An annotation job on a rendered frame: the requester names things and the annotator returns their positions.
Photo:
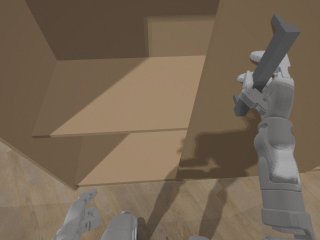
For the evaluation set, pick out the left robot forearm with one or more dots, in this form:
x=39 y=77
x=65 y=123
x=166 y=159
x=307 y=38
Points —
x=68 y=231

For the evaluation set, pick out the robot left thigh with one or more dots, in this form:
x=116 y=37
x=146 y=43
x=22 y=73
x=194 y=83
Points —
x=122 y=227

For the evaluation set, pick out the right robot forearm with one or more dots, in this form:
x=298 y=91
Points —
x=283 y=203

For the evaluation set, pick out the right robot hand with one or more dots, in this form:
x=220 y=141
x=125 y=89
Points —
x=278 y=92

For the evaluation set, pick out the left robot hand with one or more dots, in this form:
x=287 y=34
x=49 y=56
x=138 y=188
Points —
x=88 y=219

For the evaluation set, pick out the handle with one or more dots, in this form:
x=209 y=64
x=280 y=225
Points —
x=281 y=42

